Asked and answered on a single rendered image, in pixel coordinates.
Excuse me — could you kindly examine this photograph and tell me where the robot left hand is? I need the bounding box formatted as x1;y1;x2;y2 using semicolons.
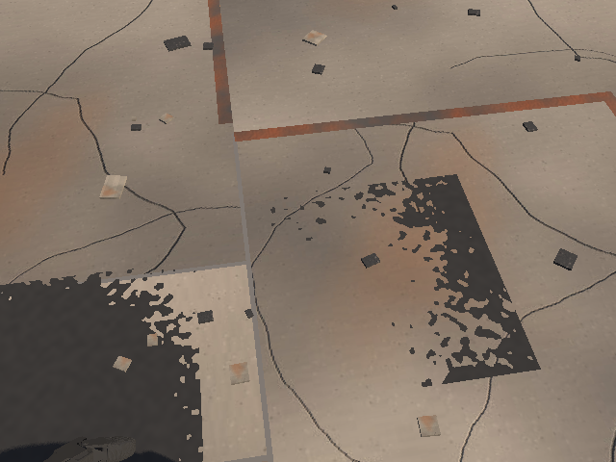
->
43;436;136;462

